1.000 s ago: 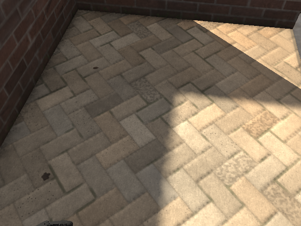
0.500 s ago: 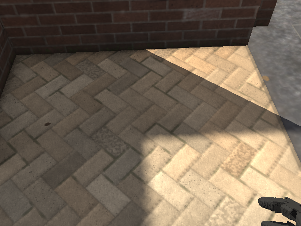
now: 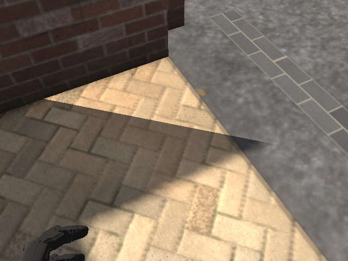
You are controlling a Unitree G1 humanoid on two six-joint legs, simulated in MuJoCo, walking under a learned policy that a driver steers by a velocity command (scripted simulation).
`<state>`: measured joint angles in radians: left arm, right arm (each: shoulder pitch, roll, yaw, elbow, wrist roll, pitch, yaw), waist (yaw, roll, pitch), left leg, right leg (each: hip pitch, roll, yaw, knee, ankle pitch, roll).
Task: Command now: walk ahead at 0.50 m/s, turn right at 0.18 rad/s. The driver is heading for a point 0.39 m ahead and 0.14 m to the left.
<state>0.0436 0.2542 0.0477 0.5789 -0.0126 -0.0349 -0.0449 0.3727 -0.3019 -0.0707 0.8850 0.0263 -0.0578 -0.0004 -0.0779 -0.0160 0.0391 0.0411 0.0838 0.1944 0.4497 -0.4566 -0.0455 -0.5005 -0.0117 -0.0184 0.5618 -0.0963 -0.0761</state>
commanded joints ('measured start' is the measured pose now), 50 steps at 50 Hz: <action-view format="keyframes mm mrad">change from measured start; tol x32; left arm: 1 381 325 101 29 6 -4 26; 50 124 95 16 259 34 12 73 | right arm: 1 66 -10 31 -107 -32 -32 5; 50 -241 -23 24 -60 -43 55 -13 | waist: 1 141 -255 -389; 21 149 -13 67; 28 25 233 -563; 50 50 -99 -27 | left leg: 1 -681 -72 -111 776 -111 47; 22 -707 -32 -168 158 443 87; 25 -405 -135 -117 68 432 143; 28 398 367 -815 99 1361 498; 35 -377 118 -338 -143 871 320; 45 -445 26 -335 -131 44 156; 50 -258 -72 -225 -9 222 81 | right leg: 1 910 -359 670 -133 -102 -280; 9 343 -240 170 -397 138 -163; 19 481 -235 -97 -431 213 -88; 25 564 -209 -137 -4 822 -11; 26 447 -157 -158 191 670 38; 28 -70 65 60 829 -651 130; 29 -62 7 158 842 -597 118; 46 349 -158 150 -149 86 59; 50 139 -86 108 -195 -223 74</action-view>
